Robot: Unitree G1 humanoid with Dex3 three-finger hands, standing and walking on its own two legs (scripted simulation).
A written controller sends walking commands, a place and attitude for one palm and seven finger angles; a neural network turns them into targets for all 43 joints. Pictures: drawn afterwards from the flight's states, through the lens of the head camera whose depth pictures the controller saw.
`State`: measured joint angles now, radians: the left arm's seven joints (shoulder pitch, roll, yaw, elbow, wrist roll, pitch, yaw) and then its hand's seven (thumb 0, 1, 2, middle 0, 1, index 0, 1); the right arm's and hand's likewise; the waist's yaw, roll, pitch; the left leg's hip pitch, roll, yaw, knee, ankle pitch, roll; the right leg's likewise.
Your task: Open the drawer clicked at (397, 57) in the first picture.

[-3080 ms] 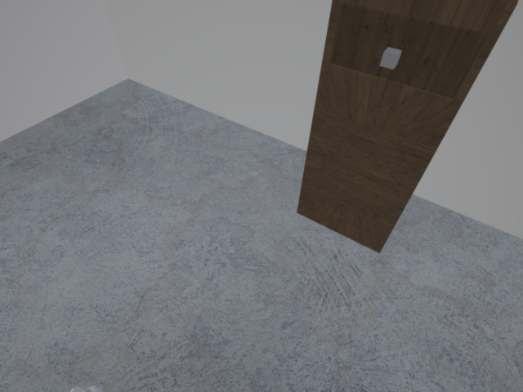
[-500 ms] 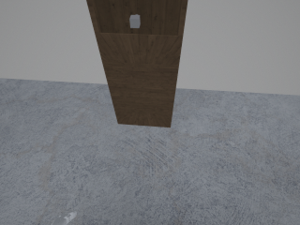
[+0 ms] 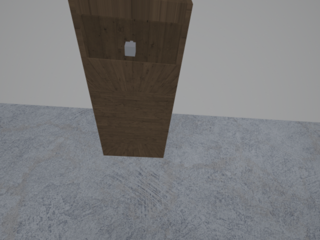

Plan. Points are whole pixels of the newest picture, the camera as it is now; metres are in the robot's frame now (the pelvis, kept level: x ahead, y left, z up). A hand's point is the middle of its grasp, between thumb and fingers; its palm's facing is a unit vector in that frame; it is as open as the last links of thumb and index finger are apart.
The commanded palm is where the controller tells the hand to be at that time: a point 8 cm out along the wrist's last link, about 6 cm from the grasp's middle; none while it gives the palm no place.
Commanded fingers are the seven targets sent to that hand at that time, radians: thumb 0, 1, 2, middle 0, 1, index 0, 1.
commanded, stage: take the last steps up to it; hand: left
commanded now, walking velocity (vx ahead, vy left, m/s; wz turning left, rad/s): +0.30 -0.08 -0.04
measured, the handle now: (130, 46) +0.77 +0.15 +0.10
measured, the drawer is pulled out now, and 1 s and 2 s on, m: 0.00 0.00 0.00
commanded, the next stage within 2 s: come to a stop and stand still in 0.42 s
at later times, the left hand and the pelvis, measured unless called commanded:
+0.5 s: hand (124, 205) +0.26 +0.11 -0.17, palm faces +0.08 -0.97 -0.22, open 7.1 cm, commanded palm none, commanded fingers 0.00 0.90 0.90 -0.20 -0.30 -0.20 -0.30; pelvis +0.18 -0.08 -0.01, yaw +2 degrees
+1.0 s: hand (124, 217) +0.23 +0.11 -0.18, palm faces +0.06 -0.97 -0.23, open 7.4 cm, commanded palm none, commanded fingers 0.00 0.90 0.90 -0.20 -0.30 -0.20 -0.30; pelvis +0.23 -0.08 -0.01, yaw -1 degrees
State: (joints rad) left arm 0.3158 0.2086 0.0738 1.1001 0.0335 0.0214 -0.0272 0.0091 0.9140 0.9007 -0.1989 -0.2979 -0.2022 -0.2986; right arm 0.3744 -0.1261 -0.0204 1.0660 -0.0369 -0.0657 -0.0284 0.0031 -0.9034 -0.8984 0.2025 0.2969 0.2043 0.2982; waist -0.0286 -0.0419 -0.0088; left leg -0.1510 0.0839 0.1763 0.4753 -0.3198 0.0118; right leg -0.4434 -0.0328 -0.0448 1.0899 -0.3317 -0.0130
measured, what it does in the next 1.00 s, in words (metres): walks ahead: right foot, then left foot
